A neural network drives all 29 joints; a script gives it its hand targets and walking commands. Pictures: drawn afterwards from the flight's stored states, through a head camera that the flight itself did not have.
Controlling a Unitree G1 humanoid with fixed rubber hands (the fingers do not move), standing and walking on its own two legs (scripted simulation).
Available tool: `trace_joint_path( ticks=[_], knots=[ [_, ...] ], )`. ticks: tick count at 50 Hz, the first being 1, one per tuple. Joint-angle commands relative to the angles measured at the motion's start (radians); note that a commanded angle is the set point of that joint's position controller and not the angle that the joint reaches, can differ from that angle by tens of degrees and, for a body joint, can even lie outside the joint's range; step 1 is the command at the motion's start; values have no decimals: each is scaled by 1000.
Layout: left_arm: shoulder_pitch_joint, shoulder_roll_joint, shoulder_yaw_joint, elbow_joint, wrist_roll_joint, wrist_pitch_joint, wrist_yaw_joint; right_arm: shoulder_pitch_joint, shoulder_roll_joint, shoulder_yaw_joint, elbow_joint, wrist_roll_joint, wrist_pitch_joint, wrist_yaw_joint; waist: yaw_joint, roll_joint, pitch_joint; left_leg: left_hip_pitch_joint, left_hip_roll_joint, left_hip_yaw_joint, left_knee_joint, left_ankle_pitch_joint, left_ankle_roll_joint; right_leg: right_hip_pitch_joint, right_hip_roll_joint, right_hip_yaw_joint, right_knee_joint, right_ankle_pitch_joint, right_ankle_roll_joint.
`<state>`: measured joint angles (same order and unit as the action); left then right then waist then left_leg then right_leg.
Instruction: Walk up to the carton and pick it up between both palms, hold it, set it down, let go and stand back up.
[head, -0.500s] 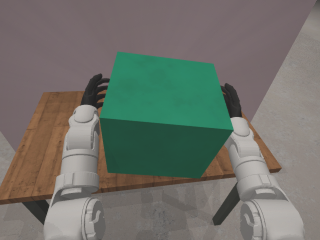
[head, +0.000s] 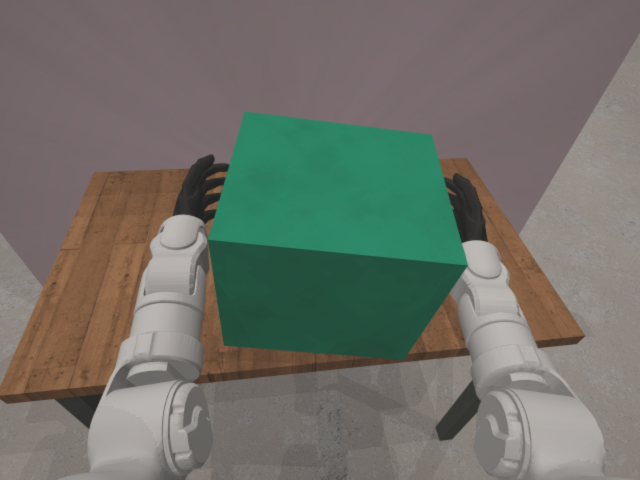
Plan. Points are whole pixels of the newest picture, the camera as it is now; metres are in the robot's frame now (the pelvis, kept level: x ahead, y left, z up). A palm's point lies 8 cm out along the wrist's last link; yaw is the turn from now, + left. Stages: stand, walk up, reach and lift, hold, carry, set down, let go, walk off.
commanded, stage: set down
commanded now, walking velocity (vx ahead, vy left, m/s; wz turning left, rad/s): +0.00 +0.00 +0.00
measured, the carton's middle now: (327, 240) +0.43 +0.01 +0.08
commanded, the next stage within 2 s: none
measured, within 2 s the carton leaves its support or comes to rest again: rests again in 1.42 s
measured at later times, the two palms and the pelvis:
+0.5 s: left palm (201, 222) +0.43 +0.18 +0.11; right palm (460, 239) +0.42 -0.17 +0.10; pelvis +0.01 +0.00 +0.00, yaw -1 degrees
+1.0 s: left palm (210, 228) +0.44 +0.18 +0.08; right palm (458, 245) +0.43 -0.17 +0.08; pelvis +0.01 +0.00 +0.00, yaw -2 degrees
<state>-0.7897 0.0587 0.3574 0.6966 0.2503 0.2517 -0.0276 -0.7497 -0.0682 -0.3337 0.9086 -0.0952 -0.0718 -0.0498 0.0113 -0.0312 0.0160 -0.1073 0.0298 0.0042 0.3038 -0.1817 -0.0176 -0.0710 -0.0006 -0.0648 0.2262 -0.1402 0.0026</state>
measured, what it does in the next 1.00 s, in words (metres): stands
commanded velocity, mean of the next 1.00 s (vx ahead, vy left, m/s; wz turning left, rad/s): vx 0.00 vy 0.00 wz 0.00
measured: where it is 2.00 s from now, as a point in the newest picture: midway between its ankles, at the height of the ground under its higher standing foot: outside the picture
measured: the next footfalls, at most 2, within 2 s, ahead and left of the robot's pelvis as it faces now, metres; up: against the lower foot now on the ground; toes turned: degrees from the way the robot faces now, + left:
none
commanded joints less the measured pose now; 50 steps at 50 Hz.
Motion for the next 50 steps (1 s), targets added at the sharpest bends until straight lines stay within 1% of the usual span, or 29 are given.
trace_joint_path(
  ticks=[1,3,5,9,11,12,13,14,16,17,19,23,24,25,27,28,29,30,31,32,35,37,38,39,40,41,45,48,50],
  knots=[
    [-627,-520,-300,-100,-68,-89,-90,-775,429,236,-214,-36,-102,113,-13,24,-551,152,-46,94,31,448,-47,214,27,-67,66,398,46],
    [-640,-527,-295,-86,-62,-96,-84,-773,429,217,-210,-45,-101,119,-16,30,-552,144,-45,97,26,443,-47,211,29,-66,57,384,39],
    [-642,-518,-283,-74,-59,-106,-82,-794,454,230,-211,-43,-106,124,-3,36,-567,135,-50,99,32,449,-45,212,26,-58,70,428,43],
    [-625,-497,-229,-21,-33,-111,-88,-766,439,181,-178,-83,-100,130,6,21,-544,102,-48,108,10,415,-42,243,24,-60,68,419,50],
    [-626,-498,-221,-15,-22,-118,-81,-762,456,186,-152,-84,-107,139,18,40,-547,105,-46,108,18,440,-43,229,23,-56,76,434,49],
    [-630,-492,-224,-12,-32,-124,-79,-761,434,171,-160,-100,-113,142,7,33,-570,121,-46,107,24,455,-47,219,28,-65,77,436,49],
    [-627,-495,-223,-20,-32,-134,-74,-764,454,182,-161,-87,-119,144,22,37,-588,130,-40,110,34,493,-47,200,31,-62,85,449,46],
    [-633,-507,-240,-10,-38,-141,-71,-747,451,185,-154,-95,-121,145,4,42,-597,151,-39,105,44,514,-56,189,31,-73,84,470,46],
    [-618,-507,-227,12,-27,-145,-71,-726,447,169,-134,-107,-117,148,7,31,-577,142,-38,111,46,523,-59,184,33,-68,81,479,50],
    [-616,-496,-207,19,-21,-148,-73,-742,446,171,-129,-101,-119,153,22,33,-576,132,-37,107,49,529,-52,184,33,-62,87,471,48],
    [-626,-488,-200,29,-15,-150,-74,-754,436,141,-122,-122,-123,157,13,42,-572,118,-37,110,40,483,-50,171,26,-62,73,425,46],
    [-681,-480,-238,40,-53,-177,-59,-762,429,130,-113,-138,-142,163,10,33,-638,175,-21,104,71,569,-63,116,39,-73,80,436,36],
    [-677,-500,-245,37,-50,-187,-58,-762,443,131,-104,-143,-149,164,3,48,-658,185,-24,104,76,590,-63,92,40,-76,76,443,38],
    [-676,-499,-247,55,-48,-193,-57,-757,455,130,-92,-137,-149,160,12,59,-660,178,-19,112,77,594,-69,98,35,-72,78,458,35],
    [-685,-485,-218,74,-29,-201,-58,-759,452,103,-78,-161,-147,160,6,43,-632,120,-26,120,60,535,-65,130,34,-67,82,443,36],
    [-671,-484,-201,69,-19,-209,-60,-748,466,112,-78,-165,-148,163,25,53,-644,93,-31,114,57,509,-54,150,20,-49,88,476,38],
    [-671,-489,-199,82,-20,-213,-63,-756,465,95,-80,-183,-152,162,13,43,-640,68,-33,115,43,494,-56,171,20,-55,92,476,42],
    [-671,-481,-190,103,-22,-218,-63,-760,466,101,-81,-186,-155,166,33,43,-653,74,-27,121,42,498,-53,164,16,-50,97,489,44],
    [-680,-486,-192,102,-26,-227,-63,-760,475,100,-79,-186,-158,170,13,42,-666,53,-31,119,43,494,-51,172,13,-50,107,512,43],
    [-686,-478,-186,123,-29,-233,-64,-766,481,105,-75,-193,-160,172,29,25,-680,46,-31,120,46,495,-46,186,15,-53,118,536,47],
    [-695,-467,-162,153,-23,-247,-63,-760,483,83,-53,-207,-155,175,19,16,-666,22,-32,117,36,473,-43,185,12,-49,121,527,51],
    [-700,-464,-141,179,-13,-254,-67,-764,491,72,-59,-220,-156,175,27,6,-663,3,-32,123,28,445,-32,185,4,-45,113,510,52],
    [-691,-465,-136,179,-9,-257,-65,-756,495,77,-36,-226,-156,178,37,15,-672,11,-32,119,25,455,-31,179,7,-45,119,521,50],
    [-700,-466,-143,187,-13,-263,-63,-767,484,65,-44,-233,-164,182,22,24,-683,37,-26,119,30,468,-39,138,8,-58,117,495,52],
    [-699,-471,-141,193,0,-266,-60,-755,495,74,-26,-224,-164,183,35,34,-679,46,-23,120,47,511,-39,133,15,-54,120,498,46],
    [-706,-470,-135,196,-3,-266,-59,-753,489,60,-12,-233,-162,186,22,38,-678,67,-14,109,50,515,-46,99,14,-58,113,470,42],
    [-729,-460,-117,226,-2,-279,-66,-757,488,27,-1,-263,-165,187,26,22,-685,33,-18,123,39,463,-36,86,9,-56,106,457,41],
    [-728,-464,-98,253,-4,-302,-67,-764,514,36,-3,-268,-168,187,24,13,-709,-4,-23,130,44,476,-31,125,-1,-46,128,532,46],
    [-746,-456,-97,261,0,-308,-65,-763,517,16,14,-281,-167,189,21,17,-700,-1,-23,121,38,467,-27,116,3,-47,130,502,48]
  ],
)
